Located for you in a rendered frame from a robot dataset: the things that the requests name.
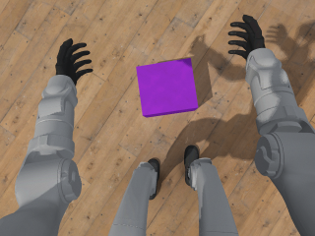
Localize robot right upper arm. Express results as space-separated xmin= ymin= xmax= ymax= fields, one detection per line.
xmin=254 ymin=132 xmax=315 ymax=236

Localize robot left forearm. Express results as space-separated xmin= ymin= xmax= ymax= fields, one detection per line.
xmin=15 ymin=75 xmax=78 ymax=205

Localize robot left hand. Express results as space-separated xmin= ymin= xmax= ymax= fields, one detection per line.
xmin=55 ymin=38 xmax=93 ymax=85

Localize robot right hand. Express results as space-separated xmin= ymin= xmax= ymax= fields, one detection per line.
xmin=228 ymin=14 xmax=266 ymax=61

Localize carton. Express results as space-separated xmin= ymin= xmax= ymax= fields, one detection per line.
xmin=136 ymin=58 xmax=199 ymax=118

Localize left robot shin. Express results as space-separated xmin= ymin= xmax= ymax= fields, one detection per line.
xmin=133 ymin=161 xmax=154 ymax=173

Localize right robot thigh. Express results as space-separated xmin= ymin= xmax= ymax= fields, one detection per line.
xmin=190 ymin=162 xmax=239 ymax=236

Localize robot left upper arm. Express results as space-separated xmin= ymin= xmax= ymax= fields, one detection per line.
xmin=0 ymin=157 xmax=82 ymax=236

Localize robot right forearm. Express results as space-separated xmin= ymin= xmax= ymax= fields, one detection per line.
xmin=245 ymin=48 xmax=315 ymax=136

